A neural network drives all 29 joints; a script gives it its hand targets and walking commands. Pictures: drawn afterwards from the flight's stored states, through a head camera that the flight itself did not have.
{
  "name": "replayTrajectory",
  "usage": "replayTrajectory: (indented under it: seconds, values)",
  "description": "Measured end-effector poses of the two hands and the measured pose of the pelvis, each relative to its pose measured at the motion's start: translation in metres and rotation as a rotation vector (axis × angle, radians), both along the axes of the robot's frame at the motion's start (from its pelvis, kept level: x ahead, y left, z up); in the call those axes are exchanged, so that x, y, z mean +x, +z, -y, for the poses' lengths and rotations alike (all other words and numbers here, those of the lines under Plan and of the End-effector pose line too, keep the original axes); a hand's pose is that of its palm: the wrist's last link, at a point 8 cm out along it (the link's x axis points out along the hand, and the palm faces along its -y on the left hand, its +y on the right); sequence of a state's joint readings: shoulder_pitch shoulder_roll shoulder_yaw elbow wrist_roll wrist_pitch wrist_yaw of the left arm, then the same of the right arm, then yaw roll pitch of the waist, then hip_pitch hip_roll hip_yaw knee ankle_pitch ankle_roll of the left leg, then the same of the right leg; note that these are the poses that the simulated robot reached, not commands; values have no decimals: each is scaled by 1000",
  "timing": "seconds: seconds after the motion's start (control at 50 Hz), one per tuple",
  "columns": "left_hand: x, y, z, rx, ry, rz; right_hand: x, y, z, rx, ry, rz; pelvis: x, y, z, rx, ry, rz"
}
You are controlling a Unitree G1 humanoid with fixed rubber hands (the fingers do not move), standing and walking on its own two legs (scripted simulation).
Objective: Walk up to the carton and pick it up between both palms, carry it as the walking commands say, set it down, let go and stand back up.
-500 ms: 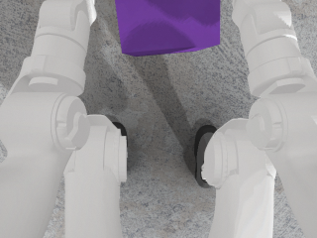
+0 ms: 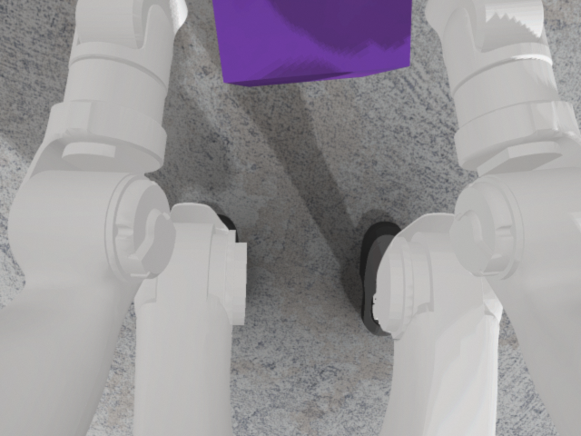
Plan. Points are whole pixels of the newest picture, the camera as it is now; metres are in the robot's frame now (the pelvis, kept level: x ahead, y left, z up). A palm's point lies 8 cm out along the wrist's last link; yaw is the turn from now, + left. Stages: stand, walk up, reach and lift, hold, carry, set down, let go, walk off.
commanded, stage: reach and lift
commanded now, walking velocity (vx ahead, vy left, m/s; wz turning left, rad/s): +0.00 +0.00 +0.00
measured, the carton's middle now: out of the picture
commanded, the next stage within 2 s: none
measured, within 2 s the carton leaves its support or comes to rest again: neither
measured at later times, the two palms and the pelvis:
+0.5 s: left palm out of the picture +0.55 +0.14 -0.11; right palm out of the picture +0.57 -0.11 -0.11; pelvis -0.01 +0.01 +0.04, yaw +0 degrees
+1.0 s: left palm out of the picture +0.53 +0.14 -0.05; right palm out of the picture +0.55 -0.11 -0.05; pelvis -0.02 +0.01 +0.07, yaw +0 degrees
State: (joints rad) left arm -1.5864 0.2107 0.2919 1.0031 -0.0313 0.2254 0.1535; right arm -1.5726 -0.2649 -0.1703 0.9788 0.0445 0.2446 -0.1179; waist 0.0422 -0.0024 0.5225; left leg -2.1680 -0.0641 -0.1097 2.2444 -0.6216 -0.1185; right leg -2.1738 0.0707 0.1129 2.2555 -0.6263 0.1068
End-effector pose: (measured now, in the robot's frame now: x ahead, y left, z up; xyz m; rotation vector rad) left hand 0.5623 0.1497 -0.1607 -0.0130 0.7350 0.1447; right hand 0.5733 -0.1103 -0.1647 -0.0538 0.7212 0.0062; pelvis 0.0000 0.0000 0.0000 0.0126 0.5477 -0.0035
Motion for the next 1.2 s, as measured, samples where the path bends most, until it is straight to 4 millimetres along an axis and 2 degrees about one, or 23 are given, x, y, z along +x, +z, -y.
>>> replayTrajectory:
  seconds: [0.1,0.36,0.66,1.2]
  values:
    - [-1,14,1,43,76,12,-1,15,-6,0,-9,15,-4,6,-1,-4,5,7]
    - [-8,41,7,35,88,26,-5,45,-3,-26,-40,32,-12,28,-8,-17,15,7]
    - [-16,62,12,18,103,43,-10,71,2,-26,-47,44,-13,48,-9,-19,14,7]
    - [-41,136,10,13,123,71,-33,146,-2,0,-68,73,-32,87,-5,-14,7,84]
